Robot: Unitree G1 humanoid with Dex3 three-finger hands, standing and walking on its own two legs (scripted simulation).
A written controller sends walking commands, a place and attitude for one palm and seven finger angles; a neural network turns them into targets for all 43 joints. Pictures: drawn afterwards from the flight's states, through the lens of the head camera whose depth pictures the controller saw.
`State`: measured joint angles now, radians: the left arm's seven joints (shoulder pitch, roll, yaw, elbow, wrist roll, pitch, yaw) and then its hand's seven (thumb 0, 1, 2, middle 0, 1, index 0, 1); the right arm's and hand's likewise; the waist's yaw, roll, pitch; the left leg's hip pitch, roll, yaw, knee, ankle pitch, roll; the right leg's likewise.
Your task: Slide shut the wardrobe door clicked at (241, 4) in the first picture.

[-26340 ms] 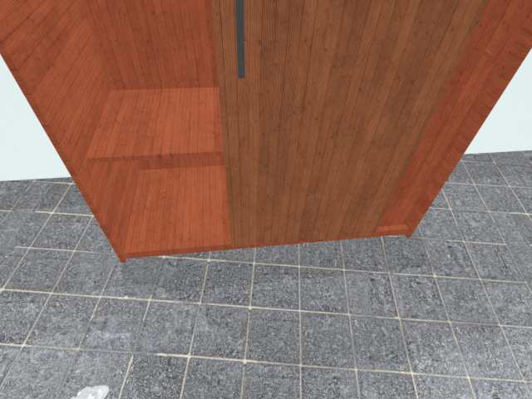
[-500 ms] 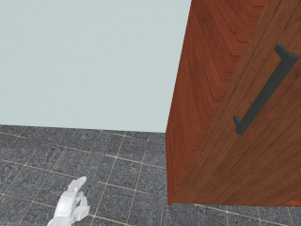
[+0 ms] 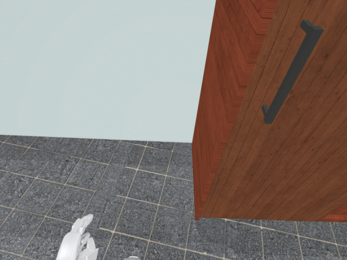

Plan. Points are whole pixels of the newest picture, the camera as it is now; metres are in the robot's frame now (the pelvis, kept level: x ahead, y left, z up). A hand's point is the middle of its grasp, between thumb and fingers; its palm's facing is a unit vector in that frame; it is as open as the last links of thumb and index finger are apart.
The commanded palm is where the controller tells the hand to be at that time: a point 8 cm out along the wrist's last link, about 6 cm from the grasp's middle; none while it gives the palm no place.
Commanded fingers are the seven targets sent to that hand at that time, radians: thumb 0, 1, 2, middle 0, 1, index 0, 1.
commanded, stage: step back with the hand held close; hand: right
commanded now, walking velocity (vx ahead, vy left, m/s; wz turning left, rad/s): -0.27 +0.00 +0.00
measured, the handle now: (284, 78) +0.45 -0.21 +0.22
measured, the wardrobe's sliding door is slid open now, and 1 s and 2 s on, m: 0.00 0.00 0.00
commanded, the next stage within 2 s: stop stepping back and stand still in 0.50 s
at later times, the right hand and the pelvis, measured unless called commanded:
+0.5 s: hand out of the picture +0.11 -0.25 +0.19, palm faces +0.61 +0.63 -0.49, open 7.4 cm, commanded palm +0.04 -0.28 +0.20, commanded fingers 0.00 -0.90 -0.90 0.20 0.30 0.20 0.30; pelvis -0.06 +0.03 -0.03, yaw -7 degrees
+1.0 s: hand out of the picture +0.01 -0.22 +0.21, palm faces +0.56 +0.73 -0.40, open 7.4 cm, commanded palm -0.04 -0.25 +0.20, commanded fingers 0.00 -0.90 -0.90 0.20 0.30 0.20 0.30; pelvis -0.18 +0.05 +0.01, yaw -1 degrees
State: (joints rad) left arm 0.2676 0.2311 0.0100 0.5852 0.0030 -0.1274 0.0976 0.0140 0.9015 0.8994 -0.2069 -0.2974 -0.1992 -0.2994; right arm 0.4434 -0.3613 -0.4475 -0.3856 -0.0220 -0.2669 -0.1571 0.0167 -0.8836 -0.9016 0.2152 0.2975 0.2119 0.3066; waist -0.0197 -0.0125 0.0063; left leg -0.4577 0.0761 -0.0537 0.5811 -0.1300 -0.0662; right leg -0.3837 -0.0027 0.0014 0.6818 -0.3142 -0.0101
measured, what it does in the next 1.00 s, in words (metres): walks backwards: right foot, then left foot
